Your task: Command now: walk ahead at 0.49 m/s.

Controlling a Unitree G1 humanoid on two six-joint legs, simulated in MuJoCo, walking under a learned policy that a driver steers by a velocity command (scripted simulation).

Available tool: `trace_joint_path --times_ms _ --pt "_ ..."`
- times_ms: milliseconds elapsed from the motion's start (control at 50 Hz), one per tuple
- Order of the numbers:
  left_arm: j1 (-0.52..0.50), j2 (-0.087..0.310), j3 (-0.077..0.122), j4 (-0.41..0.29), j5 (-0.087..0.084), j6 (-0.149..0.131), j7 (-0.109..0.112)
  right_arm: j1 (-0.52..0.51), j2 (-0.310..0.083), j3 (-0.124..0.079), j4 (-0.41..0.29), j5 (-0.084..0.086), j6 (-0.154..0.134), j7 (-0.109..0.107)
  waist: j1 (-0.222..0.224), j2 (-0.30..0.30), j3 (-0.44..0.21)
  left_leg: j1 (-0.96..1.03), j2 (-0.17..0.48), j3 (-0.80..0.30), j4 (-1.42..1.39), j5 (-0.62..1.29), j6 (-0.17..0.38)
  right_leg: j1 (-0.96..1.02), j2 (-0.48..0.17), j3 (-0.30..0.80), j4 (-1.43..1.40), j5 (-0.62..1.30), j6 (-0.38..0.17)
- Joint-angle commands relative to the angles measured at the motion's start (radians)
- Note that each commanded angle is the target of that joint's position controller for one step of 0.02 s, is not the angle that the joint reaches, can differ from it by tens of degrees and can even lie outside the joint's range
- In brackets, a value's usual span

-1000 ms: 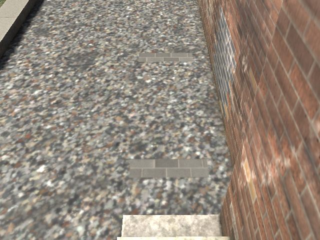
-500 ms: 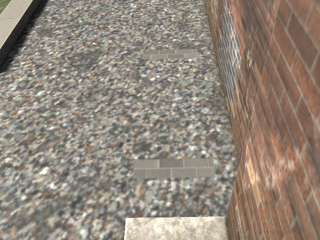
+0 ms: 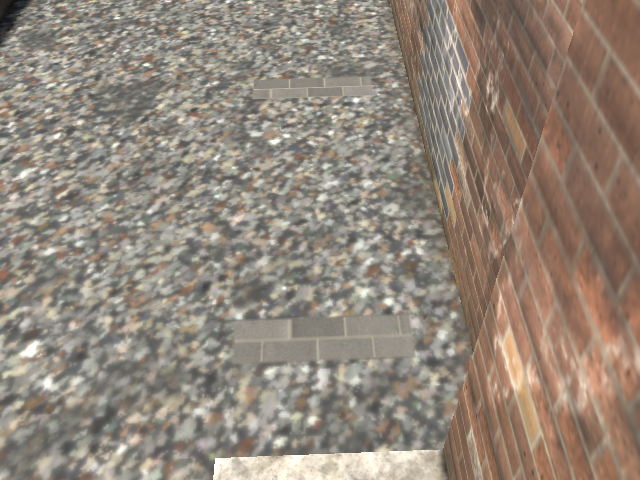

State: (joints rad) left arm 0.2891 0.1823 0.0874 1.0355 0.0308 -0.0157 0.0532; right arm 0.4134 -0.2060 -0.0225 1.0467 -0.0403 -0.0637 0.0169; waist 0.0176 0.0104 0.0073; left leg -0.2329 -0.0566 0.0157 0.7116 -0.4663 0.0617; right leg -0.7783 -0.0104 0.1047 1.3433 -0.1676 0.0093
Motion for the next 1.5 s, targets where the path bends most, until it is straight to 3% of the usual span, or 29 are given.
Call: trace_joint_path --times_ms 20,120,180,220,260,320,340,360,400,440,480,500,560,600,640,700,760,800,820,840,860,900,960,1080,1260,1420,1460,1480,1500 --pt "0.116 0.031 0.010 0.008 -0.005 0.012 -0.025 -0.042 -0.101 -0.014 -0.027 0.021 -0.035 -0.017 0.060 0.108 0.071 -0.191 0.185 -0.196 -0.131 0.303 0.122 0.128 -0.017 -0.050 -0.284 0.441 0.008" --pt "-0.179 0.065 -0.020 -0.112 -0.041 -0.041 -0.047 -0.020 -0.121 -0.018 -0.024 0.009 -0.027 -0.040 -0.081 0.097 0.149 -0.170 0.164 -0.220 -0.109 0.025 0.124 0.392 -0.082 -0.036 -0.909 0.698 0.004" --pt "0.219 0.118 -0.008 0.016 -0.063 -0.037 -0.024 -0.065 -0.090 -0.022 -0.022 -0.021 0.049 -0.046 -0.001 0.182 0.074 -0.155 0.091 -0.169 0.239 0.125 0.101 0.641 -0.103 -0.024 -0.880 0.797 0.003" --pt "0.498 0.198 0.026 0.079 -0.053 -0.029 0.003 -0.115 -0.091 -0.024 -0.023 -0.030 0.066 -0.030 0.154 0.050 -0.004 -0.106 0.026 -0.077 0.682 0.243 0.036 0.845 -0.120 -0.142 -0.990 0.878 0.020" --pt "0.474 0.279 0.008 0.046 -0.013 -0.052 -0.021 0.080 0.010 -0.026 -0.004 0.016 0.095 -0.019 0.013 -0.222 0.062 -0.538 -0.134 -0.085 1.247 -0.588 0.000 1.056 -0.285 0.034 -0.705 1.118 0.069" --pt "0.328 0.211 -0.027 -0.029 -0.069 -0.042 -0.043 0.066 -0.029 -0.018 -0.010 -0.048 0.113 0.001 -0.047 -0.086 0.087 -0.611 -0.070 -0.155 1.233 -0.249 0.018 0.701 -0.346 0.174 -0.790 0.443 -0.008" --pt "0.351 0.325 0.006 0.017 -0.109 -0.046 -0.011 0.134 0.027 -0.009 -0.053 -0.023 0.115 -0.002 -0.075 -0.450 0.017 -0.710 -0.050 -0.117 1.350 -0.253 -0.024 0.671 -0.551 0.515 -0.882 0.228 -0.226" --pt "0.358 0.215 -0.027 0.025 -0.091 -0.066 -0.003 -0.075 -0.012 -0.002 -0.102 -0.053 0.113 -0.019 -0.007 -0.255 0.114 -0.750 0.026 -0.346 1.007 0.116 -0.013 0.540 -0.471 0.406 -0.892 0.055 -0.201" --pt "0.245 0.135 -0.078 -0.052 -0.072 -0.058 0.003 -0.179 -0.039 -0.004 -0.138 0.002 0.142 -0.007 -0.049 -0.149 0.156 -0.590 0.013 -0.274 0.732 0.265 -0.074 0.327 -0.343 0.228 -0.956 -0.254 -0.106" --pt "0.192 0.102 -0.115 -0.072 -0.085 -0.058 0.036 -0.190 0.016 0.013 -0.158 0.018 0.156 -0.004 -0.079 -0.204 0.167 -0.416 0.020 -0.281 0.442 0.386 -0.133 0.264 -0.349 0.147 -0.905 0.075 -0.098" --pt "0.082 0.149 -0.107 -0.115 -0.116 -0.077 0.037 -0.102 0.048 0.028 -0.108 0.029 0.177 -0.020 -0.129 -0.358 0.101 -0.135 0.003 -0.162 0.445 0.440 -0.142 0.126 -0.285 -0.020 -0.859 0.168 -0.048" --pt "0.193 0.177 -0.069 -0.065 -0.130 -0.088 0.053 -0.176 -0.015 -0.007 -0.142 0.001 0.170 -0.026 -0.088 -0.279 0.129 -0.319 0.017 -0.237 0.387 0.732 -0.107 0.237 -0.252 0.000 -0.698 0.035 -0.046" --pt "0.412 0.160 -0.047 0.007 -0.086 -0.081 0.058 -0.373 -0.030 -0.014 -0.215 -0.039 0.156 -0.026 0.068 -0.377 0.135 -0.645 0.039 -0.160 0.293 0.598 -0.077 0.566 -0.235 0.056 -0.642 0.035 -0.116" --pt "0.391 0.157 -0.032 -0.006 -0.047 -0.070 0.016 -0.366 -0.122 -0.046 -0.226 0.000 0.088 -0.024 0.086 -0.273 0.067 -0.672 0.088 -0.174 0.270 0.523 -0.070 0.603 -0.266 0.200 -0.513 -0.092 -0.218" --pt "0.296 0.121 -0.037 -0.038 -0.042 -0.035 0.041 -0.448 -0.018 -0.015 -0.229 0.035 0.047 0.003 0.094 -0.061 0.101 -0.393 0.113 -0.106 -0.041 0.802 -0.088 0.368 -0.209 0.097 -0.486 -0.408 -0.178" --pt "0.261 0.189 -0.009 -0.055 -0.031 -0.002 0.049 -0.405 -0.005 -0.009 -0.231 0.085 0.057 0.020 0.114 -0.117 0.128 -0.099 0.145 -0.058 -0.226 0.730 -0.083 0.237 -0.257 0.056 -0.483 -0.360 -0.179" --pt "0.248 0.202 0.013 -0.010 0.013 0.012 0.037 0.064 -0.091 -0.051 -0.073 0.076 0.043 0.020 -0.095 -0.049 0.035 0.270 0.199 -0.114 -0.399 0.646 -0.019 0.225 -0.185 -0.025 -0.021 -0.312 -0.184" --pt "0.343 0.040 -0.006 0.028 0.013 -0.010 0.011 0.277 -0.166 -0.034 0.040 0.029 0.041 0.027 -0.081 0.360 -0.005 0.447 0.154 -0.045 0.038 1.226 -0.158 -0.155 -0.019 -0.114 0.776 -0.842 -0.108" --pt "0.376 0.100 0.005 -0.040 -0.033 -0.029 0.010 0.313 -0.214 -0.049 0.052 0.076 0.064 0.051 -0.062 0.472 -0.106 0.548 0.243 -0.145 0.105 1.281 -0.206 -0.351 -0.026 -0.100 0.859 -0.701 -0.108" --pt "0.223 0.090 0.001 -0.129 -0.059 -0.046 0.015 0.366 -0.320 -0.100 0.053 0.093 0.072 0.033 -0.148 0.649 -0.222 0.535 0.349 -0.469 -0.177 0.488 -0.125 -0.471 0.010 -0.094 0.806 -0.610 -0.094" --pt "0.110 0.131 0.005 -0.107 -0.023 -0.029 0.010 0.318 -0.258 -0.079 0.024 0.056 0.068 0.010 -0.171 0.414 -0.078 0.414 0.326 -0.532 -0.308 0.139 -0.178 -0.514 0.001 -0.052 0.791 -0.432 -0.094" --pt "0.136 0.078 -0.011 -0.073 -0.030 0.002 -0.009 0.174 -0.183 -0.046 -0.022 -0.009 0.060 -0.016 -0.069 0.290 -0.010 0.179 0.344 -0.588 -0.309 0.059 -0.135 -0.425 -0.022 -0.003 0.631 -0.226 -0.080" --pt "0.119 0.052 -0.016 -0.055 -0.017 0.012 -0.021 0.087 -0.050 0.003 -0.021 -0.018 0.007 -0.006 0.022 0.061 0.101 -0.122 0.291 -0.461 -0.216 0.289 -0.042 -0.339 0.017 0.033 0.252 0.052 -0.002" --pt "0.002 0.088 -0.018 -0.106 -0.009 0.011 -0.025 0.107 -0.082 0.026 0.032 0.041 0.000 -0.032 0.050 0.019 0.101 -0.222 0.177 -0.304 -0.183 0.570 -0.006 -0.053 0.104 0.059 -0.249 0.469 -0.021" --pt "-0.265 0.056 -0.048 -0.159 -0.010 -0.030 -0.050 0.264 -0.012 0.044 0.072 -0.005 0.012 -0.084 -0.145 0.060 0.197 0.017 0.125 -0.324 -0.016 0.540 0.096 0.007 0.068 0.060 -0.686 0.550 -0.024" --pt "0.043 0.116 -0.030 -0.024 -0.043 -0.065 -0.064 0.213 -0.056 0.007 0.073 -0.029 0.027 -0.063 -0.133 0.009 0.127 -0.024 0.075 -0.278 0.382 0.703 0.108 0.535 -0.022 -0.079 -1.099 0.570 -0.040" --pt "0.283 0.159 -0.014 0.076 -0.013 -0.056 -0.058 0.224 -0.019 0.021 0.074 -0.023 0.046 -0.061 -0.066 -0.074 0.045 -0.125 -0.003 -0.139 0.723 0.299 0.078 0.853 -0.120 -0.118 -1.322 0.869 -0.045" --pt "0.416 0.231 0.001 0.109 -0.013 -0.043 -0.075 0.285 0.002 0.008 0.053 0.020 0.048 -0.060 -0.042 -0.251 -0.109 -0.434 -0.081 -0.028 1.086 -0.419 0.007 1.246 -0.308 0.005 -0.896 1.427 -0.151" --pt "0.348 0.185 -0.016 0.064 -0.044 -0.024 -0.089 0.302 -0.044 -0.001 0.037 0.037 0.055 -0.075 -0.044 -0.209 -0.194 -0.663 -0.072 0.035 1.277 -0.628 0.012 1.358 -0.345 0.060 -0.677 1.336 -0.215"
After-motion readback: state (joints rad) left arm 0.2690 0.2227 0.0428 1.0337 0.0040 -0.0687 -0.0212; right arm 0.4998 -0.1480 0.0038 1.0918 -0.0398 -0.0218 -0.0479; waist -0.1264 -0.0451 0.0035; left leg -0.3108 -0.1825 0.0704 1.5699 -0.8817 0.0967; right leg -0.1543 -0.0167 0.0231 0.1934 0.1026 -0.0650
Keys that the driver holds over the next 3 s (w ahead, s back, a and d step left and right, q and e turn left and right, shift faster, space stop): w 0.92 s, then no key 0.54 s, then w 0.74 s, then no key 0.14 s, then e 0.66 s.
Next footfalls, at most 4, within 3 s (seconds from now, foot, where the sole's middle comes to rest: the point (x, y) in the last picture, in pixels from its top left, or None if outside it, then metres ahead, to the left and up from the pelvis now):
0.24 right None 0.23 -0.18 -0.95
0.78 left None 0.46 0.18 -1.14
1.46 right None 0.72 0.05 -1.34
2.16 left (256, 418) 1.04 0.30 -1.53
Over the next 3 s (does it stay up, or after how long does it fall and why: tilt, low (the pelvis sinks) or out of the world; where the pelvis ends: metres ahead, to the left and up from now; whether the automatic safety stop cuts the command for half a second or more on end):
stays up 1.13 0.26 -0.76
